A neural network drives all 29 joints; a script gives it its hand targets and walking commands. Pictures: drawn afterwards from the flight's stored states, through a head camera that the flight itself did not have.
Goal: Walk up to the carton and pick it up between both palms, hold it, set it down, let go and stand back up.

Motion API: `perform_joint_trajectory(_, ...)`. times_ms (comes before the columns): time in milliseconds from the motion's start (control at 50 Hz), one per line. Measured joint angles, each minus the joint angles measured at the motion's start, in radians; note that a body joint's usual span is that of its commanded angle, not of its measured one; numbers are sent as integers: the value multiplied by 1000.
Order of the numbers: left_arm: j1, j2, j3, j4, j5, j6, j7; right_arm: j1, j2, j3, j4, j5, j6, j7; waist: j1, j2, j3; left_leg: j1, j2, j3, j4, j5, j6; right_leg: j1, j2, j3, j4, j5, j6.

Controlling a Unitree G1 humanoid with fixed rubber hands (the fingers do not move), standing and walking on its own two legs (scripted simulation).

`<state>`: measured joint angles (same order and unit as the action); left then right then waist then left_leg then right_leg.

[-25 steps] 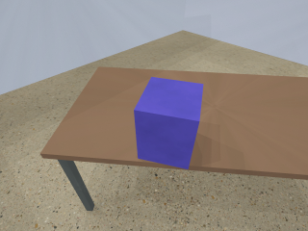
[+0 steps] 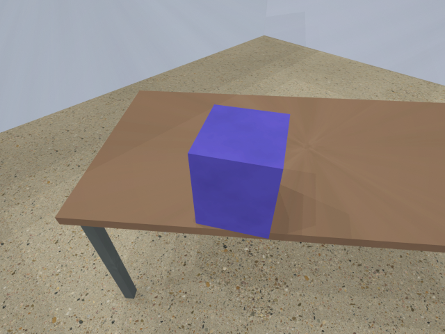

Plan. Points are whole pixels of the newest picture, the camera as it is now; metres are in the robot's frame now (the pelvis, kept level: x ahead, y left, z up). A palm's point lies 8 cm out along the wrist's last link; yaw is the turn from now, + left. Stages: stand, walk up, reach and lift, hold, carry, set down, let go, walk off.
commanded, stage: stand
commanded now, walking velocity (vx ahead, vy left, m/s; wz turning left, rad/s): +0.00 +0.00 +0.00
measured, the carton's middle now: (241, 171) +0.54 -0.03 -0.01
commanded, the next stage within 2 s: none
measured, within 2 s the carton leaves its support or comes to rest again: neither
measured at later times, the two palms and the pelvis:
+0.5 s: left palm out of the picture +0.02 +0.23 -0.13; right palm out of the picture +0.01 -0.24 -0.14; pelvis +0.03 +0.00 +0.00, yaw +1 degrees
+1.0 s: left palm out of the picture +0.04 +0.23 -0.13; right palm out of the picture +0.06 -0.23 -0.14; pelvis +0.06 +0.00 +0.01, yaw +1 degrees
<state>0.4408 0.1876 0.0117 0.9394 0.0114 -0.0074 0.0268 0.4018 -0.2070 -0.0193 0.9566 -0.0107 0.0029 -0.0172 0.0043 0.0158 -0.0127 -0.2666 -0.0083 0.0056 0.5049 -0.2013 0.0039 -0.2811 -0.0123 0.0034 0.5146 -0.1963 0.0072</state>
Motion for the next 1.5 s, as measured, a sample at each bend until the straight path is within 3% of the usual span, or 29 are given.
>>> perform_joint_trajectory(1500,-102,-29,-22,121,-11,-1,23,-69,29,36,114,14,-8,-33,-1,-5,41,114,1,-26,-85,-33,-5,126,-1,-18,-94,-37,1)
